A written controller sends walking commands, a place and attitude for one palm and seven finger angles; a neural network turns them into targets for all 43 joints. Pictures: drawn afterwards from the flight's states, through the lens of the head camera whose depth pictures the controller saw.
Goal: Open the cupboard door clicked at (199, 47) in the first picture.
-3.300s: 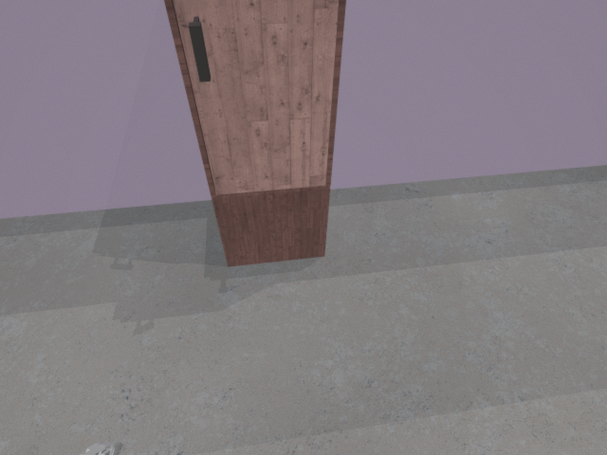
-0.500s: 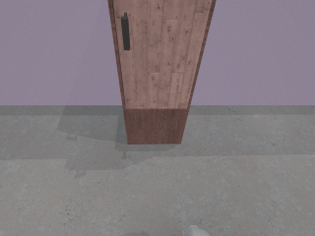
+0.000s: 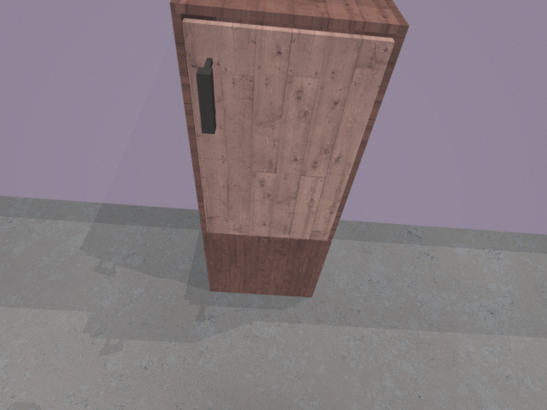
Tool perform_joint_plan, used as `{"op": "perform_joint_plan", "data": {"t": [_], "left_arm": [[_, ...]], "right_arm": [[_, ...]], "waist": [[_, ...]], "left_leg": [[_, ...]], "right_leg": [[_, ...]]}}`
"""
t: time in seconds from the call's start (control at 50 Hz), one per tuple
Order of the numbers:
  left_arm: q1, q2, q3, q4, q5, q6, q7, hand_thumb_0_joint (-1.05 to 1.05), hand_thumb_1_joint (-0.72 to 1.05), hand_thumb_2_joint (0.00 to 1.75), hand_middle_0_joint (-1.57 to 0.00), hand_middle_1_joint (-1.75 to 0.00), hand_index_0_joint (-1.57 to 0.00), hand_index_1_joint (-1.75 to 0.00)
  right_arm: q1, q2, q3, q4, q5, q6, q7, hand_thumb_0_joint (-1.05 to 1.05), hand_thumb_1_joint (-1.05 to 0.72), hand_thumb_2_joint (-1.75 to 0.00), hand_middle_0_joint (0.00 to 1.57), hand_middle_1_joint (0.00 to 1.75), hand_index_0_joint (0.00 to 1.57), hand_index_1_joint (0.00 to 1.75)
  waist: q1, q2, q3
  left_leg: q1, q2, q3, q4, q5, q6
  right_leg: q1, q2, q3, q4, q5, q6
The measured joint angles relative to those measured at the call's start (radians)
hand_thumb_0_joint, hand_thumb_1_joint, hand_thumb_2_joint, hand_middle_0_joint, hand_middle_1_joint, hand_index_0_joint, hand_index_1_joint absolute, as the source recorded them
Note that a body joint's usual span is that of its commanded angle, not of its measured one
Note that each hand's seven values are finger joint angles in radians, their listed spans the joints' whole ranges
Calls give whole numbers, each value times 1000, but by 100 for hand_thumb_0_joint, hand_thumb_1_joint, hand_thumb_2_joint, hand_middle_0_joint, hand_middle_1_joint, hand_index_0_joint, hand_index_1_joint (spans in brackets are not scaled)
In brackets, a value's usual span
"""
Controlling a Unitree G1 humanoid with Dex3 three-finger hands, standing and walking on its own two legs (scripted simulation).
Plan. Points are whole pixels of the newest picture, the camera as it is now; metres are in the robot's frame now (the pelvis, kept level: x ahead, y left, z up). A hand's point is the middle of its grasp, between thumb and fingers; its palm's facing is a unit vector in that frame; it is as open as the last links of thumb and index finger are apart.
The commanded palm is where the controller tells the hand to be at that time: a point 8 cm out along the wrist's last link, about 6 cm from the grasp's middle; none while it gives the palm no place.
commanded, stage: come to a stop and stand still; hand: left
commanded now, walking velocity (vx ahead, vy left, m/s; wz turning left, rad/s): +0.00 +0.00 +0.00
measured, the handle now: (209, 96) +0.61 +0.18 +0.14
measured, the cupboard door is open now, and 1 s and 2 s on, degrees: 0 0 0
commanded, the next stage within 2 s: look again from close up in 1.12 s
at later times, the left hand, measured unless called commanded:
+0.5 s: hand out of the picture +0.11 +0.15 -0.16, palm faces +0.03 -0.96 -0.28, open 7.3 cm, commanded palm none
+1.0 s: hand out of the picture +0.03 +0.19 -0.17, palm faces +0.09 -0.97 -0.21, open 7.3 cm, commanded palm none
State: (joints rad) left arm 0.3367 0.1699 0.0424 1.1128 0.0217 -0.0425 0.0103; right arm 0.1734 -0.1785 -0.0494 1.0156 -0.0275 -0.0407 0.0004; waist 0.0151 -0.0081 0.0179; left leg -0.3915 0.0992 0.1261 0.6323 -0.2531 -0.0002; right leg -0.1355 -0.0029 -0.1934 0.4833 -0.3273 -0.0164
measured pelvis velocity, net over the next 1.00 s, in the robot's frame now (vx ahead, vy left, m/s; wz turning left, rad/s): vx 0.03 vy -0.01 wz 0.02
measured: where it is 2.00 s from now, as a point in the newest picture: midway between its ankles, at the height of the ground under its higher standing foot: outside the picture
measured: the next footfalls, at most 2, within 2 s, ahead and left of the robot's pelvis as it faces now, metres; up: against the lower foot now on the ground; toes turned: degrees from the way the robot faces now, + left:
left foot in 0.02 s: +0.12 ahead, +0.10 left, +0.00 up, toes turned +9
right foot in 0.40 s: +0.06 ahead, -0.12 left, +0.00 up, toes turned -2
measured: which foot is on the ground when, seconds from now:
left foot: up 0.00-0.00, down 0.02-0.42, up 0.44-0.80, down 0.82-1.00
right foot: down 0.00-0.02, up 0.04-0.38, down 0.40-1.00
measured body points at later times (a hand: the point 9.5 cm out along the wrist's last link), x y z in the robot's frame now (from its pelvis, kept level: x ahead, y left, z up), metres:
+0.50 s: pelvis +0.06 -0.05 +0.00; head +0.09 -0.07 +0.45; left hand +0.11 +0.20 -0.14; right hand +0.11 -0.29 -0.17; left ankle +0.05 +0.08 -0.70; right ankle +0.08 -0.15 -0.73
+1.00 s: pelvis +0.03 -0.01 +0.01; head +0.04 +0.01 +0.46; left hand +0.03 +0.24 -0.15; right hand +0.05 -0.23 -0.14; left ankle +0.00 +0.11 -0.73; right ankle +0.03 -0.13 -0.72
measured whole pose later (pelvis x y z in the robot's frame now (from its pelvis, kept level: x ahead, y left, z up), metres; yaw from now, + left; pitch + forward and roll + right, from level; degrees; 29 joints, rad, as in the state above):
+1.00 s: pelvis +0.03 -0.01 +0.01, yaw +1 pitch +0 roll +1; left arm 0.26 0.21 0.05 1.07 0.02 0.04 0.02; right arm 0.27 -0.14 -0.02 1.07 -0.02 0.02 -0.04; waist 0.02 -0.05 0.01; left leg -0.18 0.00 0.05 0.44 -0.27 0.01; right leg -0.30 -0.06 -0.04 0.62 -0.34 0.01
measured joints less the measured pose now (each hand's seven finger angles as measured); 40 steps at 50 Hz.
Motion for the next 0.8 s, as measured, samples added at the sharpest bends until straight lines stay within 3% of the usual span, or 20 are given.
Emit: {"op": "perform_joint_plan", "data": {"t": [0.06, 0.12, 0.22, 0.32, 0.38, 0.4, 0.42, 0.5, 0.56, 0.6, 0.68, 0.74, 0.8], "left_arm": [[26, 4, 0, 18, -5, 24, -3, 0, 93, 90, -20, -30, -20, -30], [8, 0, -5, 25, -7, 43, 5, 0, 92, 90, -20, -30, -20, -30], [-39, -17, -13, -14, -10, 62, 17, 0, 92, 90, -20, -30, -20, -30], [-88, -7, 4, -68, -4, 83, 20, 0, 91, 90, -20, -30, -20, -30], [-106, 3, 12, -95, -3, 76, 20, 0, 91, 90, -20, -30, -20, -30], [-105, 10, 12, -105, -1, 68, 20, 0, 91, 90, -20, -30, -20, -30], [-103, 17, 12, -111, 2, 60, 22, 0, 91, 90, -20, -30, -20, -30], [-130, -2, -2, -113, 6, 50, 23, 0, 91, 90, -20, -30, -20, -30], [-141, -13, -5, -121, 4, 53, 26, 0, 91, 90, -20, -30, -20, -30], [-145, -16, -6, -128, 3, 54, 28, 0, 91, 90, -20, -30, -20, -30], [-147, -13, -3, -139, 6, 54, 25, 0, 91, 90, -20, -30, -20, -30], [-141, -2, 1, -136, 9, 55, 20, 0, 91, 90, -20, -30, -21, -30], [-127, 13, 6, -121, 5, 63, 17, 0, 91, 90, -20, -30, -21, -30]], "right_arm": [[-13, 22, 14, -7, -6, -19, -6, 0, -91, -90, 20, 30, 19, 30], [-9, 47, 35, 2, -1, -12, -27, 0, -91, -90, 20, 30, 19, 30], [-31, 42, 22, 25, 14, 14, -52, -2, -95, -90, 20, 30, 20, 30], [-44, 25, 0, 25, 5, 50, -45, -1, -94, -90, 20, 30, 20, 30], [-37, 14, -11, 25, 2, 64, -37, -1, -93, -90, 20, 30, 20, 30], [-30, 11, -14, 24, 4, 68, -34, 0, -92, -90, 20, 30, 20, 30], [-23, 8, -17, 21, 6, 71, -29, 0, -92, -90, 20, 30, 20, 30], [-15, -25, -30, 21, 11, 102, -27, 0, -91, -90, 20, 30, 20, 30], [-5, -36, -32, 23, 8, 111, -21, 0, -91, -90, 20, 30, 20, 30], [5, -38, -30, 22, 5, 114, -15, 0, -91, -90, 20, 30, 20, 30], [23, -33, -24, 18, 5, 113, -7, 0, -91, -90, 20, 30, 19, 30], [32, -25, -16, 15, 9, 103, -5, 1, -91, -90, 20, 30, 19, 30], [41, -18, -6, 10, 11, 83, -8, 1, -91, -90, 20, 30, 19, 30]], "waist": [[9, -38, 3], [11, -51, 14], [9, -36, 43], [-2, -11, 73], [-5, 7, 77], [-5, 5, 73], [-4, 2, 65], [-14, 50, 67], [-15, 54, 62], [-12, 49, 56], [-3, 26, 46], [8, 5, 38], [12, -7, 25]], "left_leg": [[38, -27, 25, -2, 12, 45], [93, -48, 40, -56, -4, 56], [157, -66, 44, -166, 38, 54], [161, -42, 38, -156, 28, 30], [146, -26, 33, -114, 6, 7], [136, -26, 34, -88, -8, -2], [117, -25, 36, -52, -26, -11], [15, -64, -76, 233, -236, -14], [-31, -90, -105, 407, -211, -27], [-37, -94, -111, 446, -185, -37], [7, -84, -107, 347, -175, -43], [71, -74, -98, 184, -184, -37], [154, -67, -83, -22, -107, -26]], "right_leg": [[-59, -27, 47, 225, -134, 3], [-156, -37, 99, 421, -165, 15], [-214, -68, 135, 330, -98, 46], [-242, -63, 137, 316, -87, 41], [-201, -58, 126, 210, -2, 35], [-174, -63, 125, 141, 76, 34], [-161, -65, 126, 111, 61, 29], [-171, -53, 102, 138, 27, -3], [-160, -56, 95, 102, 56, -9], [-156, -62, 91, 77, 72, -10], [-154, -77, 88, 37, 104, -5], [-160, -87, 88, 22, 123, 4], [-178, -90, 88, 35, 128, 21]]}}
